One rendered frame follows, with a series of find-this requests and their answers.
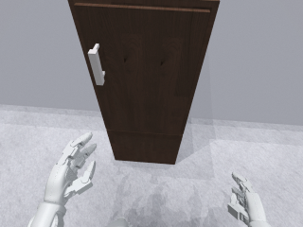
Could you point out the robot left forearm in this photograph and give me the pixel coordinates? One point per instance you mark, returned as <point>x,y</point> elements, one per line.
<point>49,214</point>

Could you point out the cupboard door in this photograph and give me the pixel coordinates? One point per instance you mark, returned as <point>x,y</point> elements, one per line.
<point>150,56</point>

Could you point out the robot right hand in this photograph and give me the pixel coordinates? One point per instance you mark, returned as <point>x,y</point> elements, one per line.
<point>250,207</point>

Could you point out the handle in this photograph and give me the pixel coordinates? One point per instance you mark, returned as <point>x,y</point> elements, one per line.
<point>96,65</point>

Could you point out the robot left hand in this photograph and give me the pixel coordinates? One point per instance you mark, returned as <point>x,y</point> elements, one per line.
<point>65,172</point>

